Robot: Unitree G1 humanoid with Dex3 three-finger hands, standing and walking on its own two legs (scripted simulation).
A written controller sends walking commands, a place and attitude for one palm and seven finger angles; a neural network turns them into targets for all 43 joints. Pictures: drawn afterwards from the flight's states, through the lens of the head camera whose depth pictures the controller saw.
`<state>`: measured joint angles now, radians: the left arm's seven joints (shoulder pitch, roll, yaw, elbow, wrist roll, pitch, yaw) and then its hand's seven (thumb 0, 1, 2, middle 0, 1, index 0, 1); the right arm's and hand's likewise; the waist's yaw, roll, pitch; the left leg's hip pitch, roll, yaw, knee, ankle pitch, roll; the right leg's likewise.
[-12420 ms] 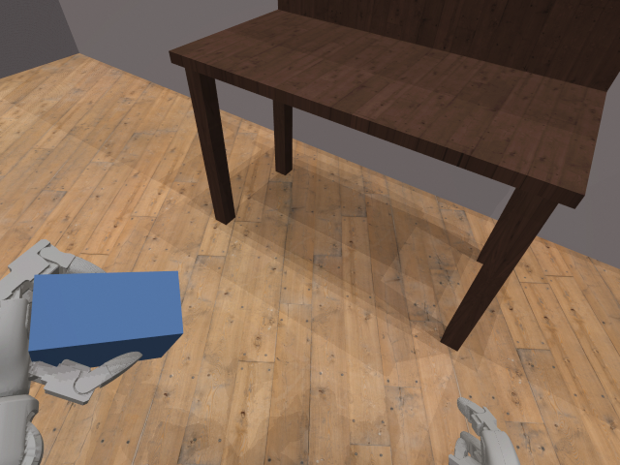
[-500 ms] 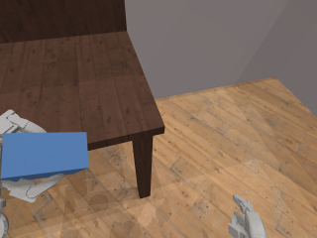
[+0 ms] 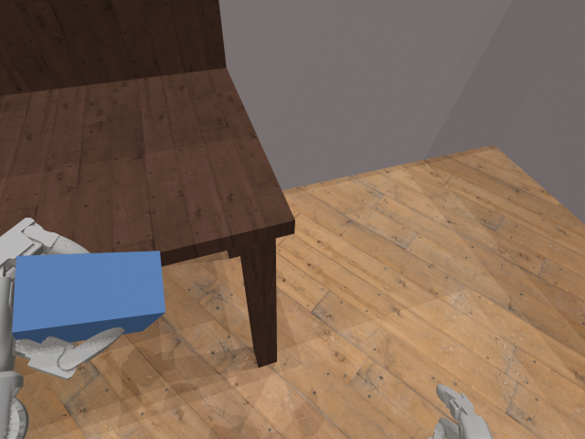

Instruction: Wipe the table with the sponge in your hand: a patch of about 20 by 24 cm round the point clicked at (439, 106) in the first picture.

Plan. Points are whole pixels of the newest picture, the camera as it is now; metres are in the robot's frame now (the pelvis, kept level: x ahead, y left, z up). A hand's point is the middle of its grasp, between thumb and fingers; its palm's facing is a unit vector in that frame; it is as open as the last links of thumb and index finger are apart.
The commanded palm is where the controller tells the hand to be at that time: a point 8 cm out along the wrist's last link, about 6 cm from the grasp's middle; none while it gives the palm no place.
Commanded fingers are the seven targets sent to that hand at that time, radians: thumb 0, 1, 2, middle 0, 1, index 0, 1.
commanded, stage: come to a stop and stand still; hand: left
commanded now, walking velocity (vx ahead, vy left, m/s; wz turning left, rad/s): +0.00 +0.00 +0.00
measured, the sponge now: (111, 298) +0.23 +0.21 +0.14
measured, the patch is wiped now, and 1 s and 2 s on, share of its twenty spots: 0.00 0.00 0.00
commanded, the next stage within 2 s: look again from close up in 0.24 s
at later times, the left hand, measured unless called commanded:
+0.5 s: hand (23, 256) +0.24 +0.29 +0.18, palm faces +0.45 -0.81 -0.38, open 10.3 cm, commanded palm +0.16 +0.29 +0.18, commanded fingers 0.00 0.10 1.30 -1.20 -1.60 -1.20 -1.60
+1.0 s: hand (50, 235) +0.28 +0.29 +0.16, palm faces +0.35 -0.86 -0.37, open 10.3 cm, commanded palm +0.22 +0.33 +0.18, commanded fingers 0.00 0.10 1.30 -1.20 -1.60 -1.20 -1.60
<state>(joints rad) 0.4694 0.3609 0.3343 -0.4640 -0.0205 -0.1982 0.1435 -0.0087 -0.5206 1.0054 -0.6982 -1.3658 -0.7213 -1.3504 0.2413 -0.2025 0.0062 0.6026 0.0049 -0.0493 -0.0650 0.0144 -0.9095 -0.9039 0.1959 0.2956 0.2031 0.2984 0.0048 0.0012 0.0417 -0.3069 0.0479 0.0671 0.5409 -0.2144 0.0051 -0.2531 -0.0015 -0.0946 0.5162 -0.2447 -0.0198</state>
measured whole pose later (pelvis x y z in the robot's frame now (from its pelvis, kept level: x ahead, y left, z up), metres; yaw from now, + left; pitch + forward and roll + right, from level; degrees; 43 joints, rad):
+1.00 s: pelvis +0.06 +0.05 +0.00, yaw -2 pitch +0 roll -1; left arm 0.39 0.37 0.36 -0.46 -0.03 -0.23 0.09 -0.01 -0.52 1.01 -0.70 -1.37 -0.72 -1.35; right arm 0.18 -0.20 0.01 0.56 0.00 -0.12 0.00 0.01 -0.91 -0.90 0.20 0.30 0.21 0.30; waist 0.02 -0.02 0.03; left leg -0.27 -0.02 0.09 0.59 -0.33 0.08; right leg -0.21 -0.04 -0.02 0.54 -0.33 0.04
